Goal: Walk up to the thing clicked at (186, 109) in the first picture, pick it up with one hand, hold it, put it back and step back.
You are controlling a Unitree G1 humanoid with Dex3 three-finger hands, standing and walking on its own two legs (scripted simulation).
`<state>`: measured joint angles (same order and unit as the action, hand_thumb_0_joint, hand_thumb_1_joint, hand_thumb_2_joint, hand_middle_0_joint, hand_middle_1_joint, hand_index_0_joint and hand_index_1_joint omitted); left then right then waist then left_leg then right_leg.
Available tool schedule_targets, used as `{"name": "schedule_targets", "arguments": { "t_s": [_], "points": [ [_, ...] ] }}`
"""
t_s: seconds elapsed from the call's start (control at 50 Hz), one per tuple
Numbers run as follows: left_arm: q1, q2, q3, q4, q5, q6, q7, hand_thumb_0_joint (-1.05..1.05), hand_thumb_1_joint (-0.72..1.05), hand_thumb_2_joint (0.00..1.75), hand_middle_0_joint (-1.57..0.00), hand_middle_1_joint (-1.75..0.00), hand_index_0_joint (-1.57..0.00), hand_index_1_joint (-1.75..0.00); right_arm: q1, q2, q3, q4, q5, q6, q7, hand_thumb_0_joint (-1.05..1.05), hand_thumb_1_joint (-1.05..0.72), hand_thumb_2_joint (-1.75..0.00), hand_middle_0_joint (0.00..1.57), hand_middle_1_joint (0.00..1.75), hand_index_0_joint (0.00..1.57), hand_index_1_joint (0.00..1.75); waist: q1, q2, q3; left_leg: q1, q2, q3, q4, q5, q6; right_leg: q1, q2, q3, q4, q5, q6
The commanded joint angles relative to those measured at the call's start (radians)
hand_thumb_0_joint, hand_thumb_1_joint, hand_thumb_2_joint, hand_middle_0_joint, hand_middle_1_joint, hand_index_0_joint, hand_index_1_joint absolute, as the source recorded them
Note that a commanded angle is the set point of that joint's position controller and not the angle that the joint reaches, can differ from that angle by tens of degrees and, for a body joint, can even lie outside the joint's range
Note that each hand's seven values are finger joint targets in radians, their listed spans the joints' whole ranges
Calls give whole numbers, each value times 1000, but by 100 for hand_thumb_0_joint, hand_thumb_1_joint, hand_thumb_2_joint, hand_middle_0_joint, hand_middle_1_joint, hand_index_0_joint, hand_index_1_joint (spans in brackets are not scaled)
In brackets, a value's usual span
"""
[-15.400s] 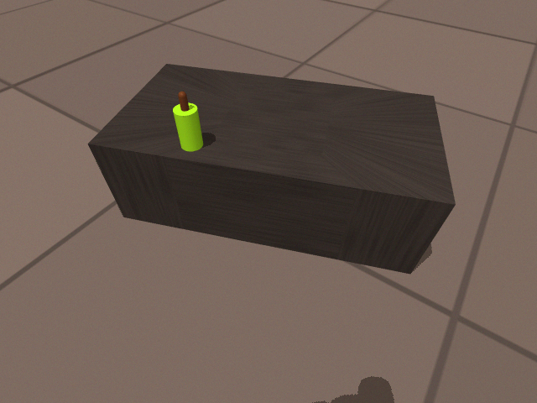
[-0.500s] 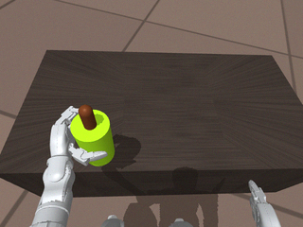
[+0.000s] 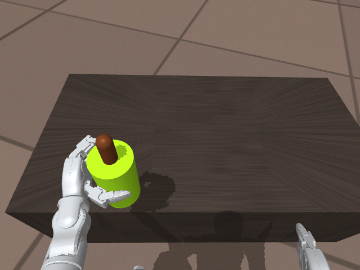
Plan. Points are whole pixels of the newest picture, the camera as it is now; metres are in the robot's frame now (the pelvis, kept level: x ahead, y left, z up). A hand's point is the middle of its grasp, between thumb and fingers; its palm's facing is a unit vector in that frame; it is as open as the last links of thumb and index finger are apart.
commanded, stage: hold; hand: left
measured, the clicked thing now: (114, 169) +0.33 +0.14 +0.06
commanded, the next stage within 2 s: none
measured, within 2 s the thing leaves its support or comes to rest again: neither
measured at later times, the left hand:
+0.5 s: hand (104, 172) +0.32 +0.16 +0.07, palm faces +0.12 -0.99 -0.02, open 11.9 cm
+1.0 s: hand (100, 171) +0.32 +0.17 +0.08, palm faces +0.13 -0.99 -0.02, open 11.9 cm
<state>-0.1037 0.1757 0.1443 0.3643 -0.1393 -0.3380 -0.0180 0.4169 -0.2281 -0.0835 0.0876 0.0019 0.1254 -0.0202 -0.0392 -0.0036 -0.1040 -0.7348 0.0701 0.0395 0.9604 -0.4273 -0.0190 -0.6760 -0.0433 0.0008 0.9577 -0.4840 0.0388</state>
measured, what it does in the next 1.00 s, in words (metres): stands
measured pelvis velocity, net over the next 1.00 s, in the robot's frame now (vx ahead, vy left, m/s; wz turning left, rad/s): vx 0.00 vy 0.00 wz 0.01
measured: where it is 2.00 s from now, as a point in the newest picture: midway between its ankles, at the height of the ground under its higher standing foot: outside the picture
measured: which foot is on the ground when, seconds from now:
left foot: down 0.00-1.00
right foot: down 0.00-1.00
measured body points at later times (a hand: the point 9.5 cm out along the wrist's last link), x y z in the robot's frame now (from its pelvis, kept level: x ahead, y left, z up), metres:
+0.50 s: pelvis +0.00 -0.01 +0.01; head +0.05 +0.00 +0.46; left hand +0.31 +0.21 +0.07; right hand +0.16 -0.26 -0.03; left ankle +0.03 +0.13 -0.68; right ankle -0.01 -0.14 -0.68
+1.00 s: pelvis +0.00 +0.00 +0.01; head +0.04 +0.00 +0.46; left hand +0.30 +0.22 +0.08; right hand +0.16 -0.27 -0.03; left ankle +0.03 +0.13 -0.68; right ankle -0.01 -0.14 -0.68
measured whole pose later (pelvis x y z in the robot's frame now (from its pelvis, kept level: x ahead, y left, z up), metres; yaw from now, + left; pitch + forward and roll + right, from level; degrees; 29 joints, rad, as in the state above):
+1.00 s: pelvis +0.00 +0.00 +0.01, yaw +0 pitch +8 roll +0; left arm -0.03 0.17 0.14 0.23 -0.15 -0.24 -0.01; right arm 0.38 -0.23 -0.09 0.22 0.02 0.08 -0.04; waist -0.02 0.00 -0.08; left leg -0.61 0.07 0.04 0.87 -0.39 -0.02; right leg -0.55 -0.04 -0.01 0.86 -0.45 0.04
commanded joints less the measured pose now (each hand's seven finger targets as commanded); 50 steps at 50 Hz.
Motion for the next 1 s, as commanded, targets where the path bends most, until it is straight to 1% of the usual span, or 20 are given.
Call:
{"name": "schedule_targets", "arguments": {
  "t_s": [0.0, 0.06, 0.12, 0.14, 0.18, 0.22, 0.26, 0.3, 0.46, 0.48, 0.58, 0.62, 0.66, 0.7, 0.76, 0.8, 0.86, 0.9, 0.94, 0.98],
  "points": [
    [-242, 103, 20, -275, -19, -69, -6, 0, -16, 126, -126, -145, -129, -146, -5, -122, -60, -171, -1, -59, -13, 0, 53, -6, 5, 5, 5, 5, -2, 2, -272, 238, -43, -5, -138, 239, 13, 106, 45, -25, -135, 318, -27],
    [-224, 109, 34, -266, -18, -57, 3, 0, -17, 126, -125, -145, -127, -145, -14, -137, -82, -137, -1, -61, -14, 0, 53, -5, 5, 5, 5, 5, 2, 25, -254, 240, -42, -5, -151, 233, 10, 97, 46, -26, -137, 305, -31],
    [-196, 104, 32, -277, -17, -53, 6, 0, -14, 120, -126, -143, -128, -143, -13, -136, -77, -153, 0, -64, -16, 0, 52, -5, 5, 5, 5, 5, 0, 0, -251, 245, -45, -6, -156, 212, 12, 108, 45, -24, -152, 291, -26],
    [-204, 102, 26, -299, -18, -54, 4, 0, -17, 119, -125, -142, -127, -142, 2, -114, -53, -148, 0, -64, -14, 0, 52, -6, 5, 5, 5, 5, 4, 5, -256, 253, -43, -5, -155, 225, 11, 114, 45, -25, -153, 300, -27],
    [-191, 108, 34, -312, -25, -49, 3, 0, -15, 118, -124, -142, -127, -142, -12, -144, -82, -150, 2, -65, -19, 0, 52, -5, 5, 5, 5, 5, 2, 7, -262, 258, -47, -1, -157, 237, 12, 123, 45, -22, -157, 318, -24],
    [-180, 88, 3, -324, -18, -41, 0, 0, -14, 118, -123, -141, -126, -141, 3, -97, -36, -138, 2, -65, -15, 0, 52, -6, 5, 5, 5, 5, 6, 3, -254, 254, -47, -1, -158, 238, 14, 128, 41, -22, -162, 320, -24],
    [-168, 113, 48, -307, -26, -32, 7, 0, -16, 117, -124, -141, -126, -141, -12, -135, -75, -120, 5, -67, -21, 0, 52, -6, 5, 5, 5, 5, 8, -10, -234, 248, -48, 1, -163, 229, 15, 131, 41, -20, -168, 316, -22],
    [-177, 100, 25, -338, -21, -31, 7, 0, -15, 118, -123, -140, -125, -141, -23, -126, -66, -133, 1, -69, -17, 0, 52, -5, 5, 5, 5, 5, 10, 12, -250, 262, -45, -3, -169, 245, 12, 137, 43, -25, -163, 320, -27],
    [-141, 113, 45, -357, -28, -5, 3, 0, -14, 118, -123, -141, -126, -141, -19, -136, -79, -102, 7, -74, -23, 0, 52, -6, 5, 5, 5, 5, 8, -28, -222, 263, -48, 3, -175, 240, 18, 158, 40, -21, -188, 331, -17],
    [-138, 106, 32, -383, -25, -5, 1, 0, -14, 118, -123, -140, -125, -141, -35, -112, -54, -115, 8, -76, -21, 0, 52, -5, 5, 5, 5, 5, 16, -17, -231, 265, -52, 9, -170, 249, 19, 166, 35, -15, -193, 343, -16],
    [-108, 99, 33, -378, -32, 13, -2, 0, -16, 119, -122, -141, -124, -141, -18, -122, -65, -88, 9, -77, -24, 0, 53, -6, 5, 5, 5, 5, 11, -30, -235, 279, -50, 7, -168, 301, 19, 183, 35, -19, -187, 399, -15],
    [-137, 94, 28, -356, -30, 13, -4, 0, -18, 118, -122, -141, -124, -141, -37, -111, -57, -75, 9, -82, -23, 0, 52, -6, 5, 5, 5, 5, 7, -12, -200, 276, -47, 6, -179, 272, 17, 157, 37, -21, -191, 358, -18],
    [-145, 117, 47, -379, -27, 10, -3, 0, -16, 118, -122, -140, -124, -140, -51, -141, -84, -104, 8, -82, -26, 0, 53, -6, 5, 5, 5, 5, 6, -24, -227, 288, -48, 4, -184, 256, 17, 170, 36, -22, -200, 342, -17],
    [-146, 83, 8, -373, -22, 13, -6, 0, -16, 118, -124, -142, -127, -142, -20, -104, -52, -55, 7, -84, -21, 0, 52, -6, 5, 5, 5, 5, 4, 7, -191, 283, -49, 4, -195, 229, 15, 154, 36, -23, -201, 312, -21],
    [-156, 126, 56, -386, -28, 12, -2, 0, -14, 117, -123, -141, -126, -141, -52, -144, -86, -91, 11, -93, -28, 0, 52, -6, 5, 5, 5, 5, 8, -17, -223, 294, -47, -3, -207, 206, 16, 173, 40, -30, -210, 282, -23],
    [-139, 89, 12, -379, -26, 18, -5, 0, -17, 117, -123, -141, -126, -141, -37, -116, -66, -50, 11, -94, -25, 0, 52, -6, 5, 5, 5, 5, 5, 12, -198, 294, -53, 4, -206, 209, 16, 162, 37, -23, -218, 291, -22],
    [-166, 124, 46, -390, -29, 26, 2, 0, -19, 115, -122, -139, -125, -139, -65, -146, -88, -76, 12, -104, -32, 0, 52, -6, 5, 5, 5, 5, 5, -8, -236, 309, -50, 3, -200, 246, 19, 183, 37, -22, -216, 332, -19],
    [-159, 88, 13, -377, -24, 30, 4, 0, -21, 115, -123, -139, -125, -140, -59, -108, -57, -44, 10, -103, -26, 0, 52, -6, 5, 5, 5, 5, 14, -5, -183, 294, -47, -1, -214, 231, 16, 177, 39, -31, -217, 307, -23],
    [-151, 115, 45, -366, -28, 32, 8, 0, -19, 115, -122, -139, -125, -139, -88, -149, -94, -46, 14, -105, -31, 0, 52, -6, 5, 5, 5, 5, 14, 3, -189, 298, -47, -2, -226, 203, 13, 171, 42, -31, -226, 273, -25],
    [-143, 122, 56, -350, -25, 29, 9, 0, -19, 116, -124, -141, -126, -141, -75, -131, -78, -24, 12, -105, -29, 0, 52, -6, 5, 5, 5, 5, 24, -16, -177, 281, -50, 1, -227, 181, 17, 175, 40, -30, -236, 257, -24]
  ]
}}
